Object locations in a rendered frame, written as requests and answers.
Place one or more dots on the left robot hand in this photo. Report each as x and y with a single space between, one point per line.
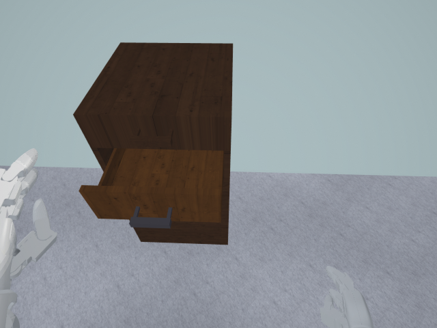
15 183

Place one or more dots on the cabinet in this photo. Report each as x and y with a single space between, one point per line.
178 90

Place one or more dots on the right robot hand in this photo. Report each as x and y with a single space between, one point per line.
353 311

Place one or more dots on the drawer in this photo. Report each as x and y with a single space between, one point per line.
188 181

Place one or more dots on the robot left forearm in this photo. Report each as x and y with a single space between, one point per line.
7 318

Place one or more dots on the handle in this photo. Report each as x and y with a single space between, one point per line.
150 222
151 141

